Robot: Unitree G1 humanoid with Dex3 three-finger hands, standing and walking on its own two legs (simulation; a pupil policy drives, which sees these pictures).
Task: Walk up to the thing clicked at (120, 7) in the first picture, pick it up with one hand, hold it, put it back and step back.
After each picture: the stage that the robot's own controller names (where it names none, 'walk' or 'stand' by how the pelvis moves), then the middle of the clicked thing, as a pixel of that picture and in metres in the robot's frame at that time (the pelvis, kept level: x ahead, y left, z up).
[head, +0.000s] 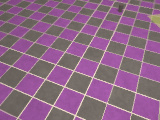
stand; (120, 8) +2.30 -0.60 -0.72
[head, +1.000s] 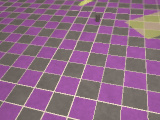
walk; (97, 17) +2.22 -0.08 -0.69
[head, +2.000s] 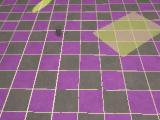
walk; (58, 31) +1.54 +0.31 -0.71
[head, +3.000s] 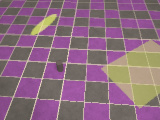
walk; (59, 66) +1.00 +0.28 -0.72
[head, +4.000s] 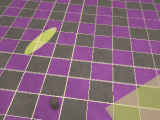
walk; (54, 103) +0.57 +0.25 -0.70
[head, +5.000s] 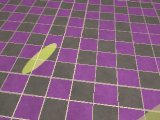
stand; out of the picture +0.38 +0.21 -0.70
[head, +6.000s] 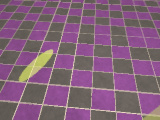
stand; out of the picture +0.35 +0.22 -0.73
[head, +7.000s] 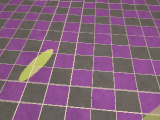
stand; out of the picture +0.35 +0.23 -0.73
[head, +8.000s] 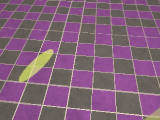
stand; out of the picture +0.33 +0.23 -0.73
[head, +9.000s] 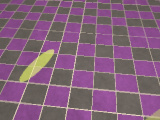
stand; out of the picture +0.33 +0.22 -0.73
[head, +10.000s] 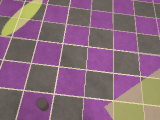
go down; (43, 104) +0.38 +0.22 -0.58
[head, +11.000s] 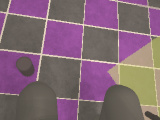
go down; (26, 67) +0.42 +0.26 -0.31
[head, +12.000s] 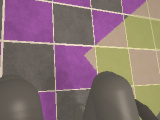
close in; out of the picture +0.40 +0.29 -0.25
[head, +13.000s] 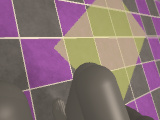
close; out of the picture +0.39 +0.31 -0.22
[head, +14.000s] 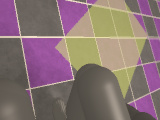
lift; out of the picture +0.37 +0.30 -0.22
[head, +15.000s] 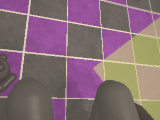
lift; out of the picture +0.33 +0.28 -0.10
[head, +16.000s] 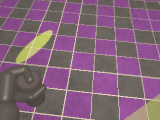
lift; (32, 89) +0.32 +0.17 +0.03
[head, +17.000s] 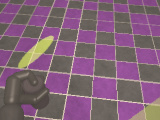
hold; (36, 92) +0.32 +0.17 +0.00
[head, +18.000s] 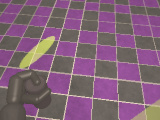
hold; (39, 92) +0.33 +0.17 +0.00
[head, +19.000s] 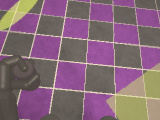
crouch; (27, 76) +0.38 +0.20 -0.06
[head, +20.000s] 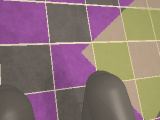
lower; out of the picture +0.44 +0.30 -0.15
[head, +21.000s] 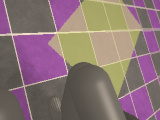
lower; out of the picture +0.40 +0.32 -0.23
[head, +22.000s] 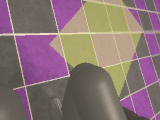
lower; out of the picture +0.40 +0.32 -0.23
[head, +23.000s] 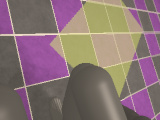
lower; out of the picture +0.40 +0.32 -0.22
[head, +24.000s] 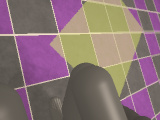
lower; out of the picture +0.40 +0.32 -0.22
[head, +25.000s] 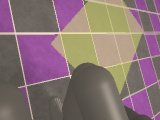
withdraw; out of the picture +0.39 +0.30 -0.23
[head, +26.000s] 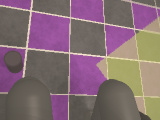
stand; (14, 62) +0.42 +0.27 -0.28
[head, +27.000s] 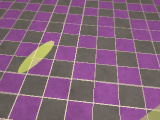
stand; out of the picture +0.36 +0.18 -0.65
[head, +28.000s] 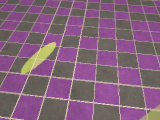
stand; out of the picture +0.38 +0.19 -0.67
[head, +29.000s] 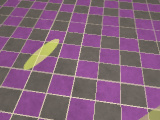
stand; out of the picture +0.38 +0.19 -0.68
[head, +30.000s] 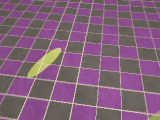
walk; out of the picture +0.39 +0.19 -0.72
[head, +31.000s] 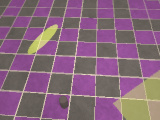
walk; (63, 102) +0.55 +0.21 -0.71
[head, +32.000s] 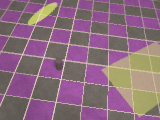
walk; (59, 64) +0.89 +0.19 -0.71
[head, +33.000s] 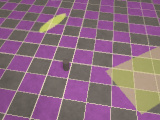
stand; (66, 65) +1.03 +0.18 -0.71
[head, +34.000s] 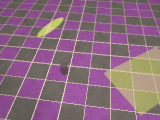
stand; (64, 68) +1.02 +0.21 -0.73
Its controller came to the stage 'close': yes
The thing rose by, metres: 0.71
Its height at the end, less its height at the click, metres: +0.00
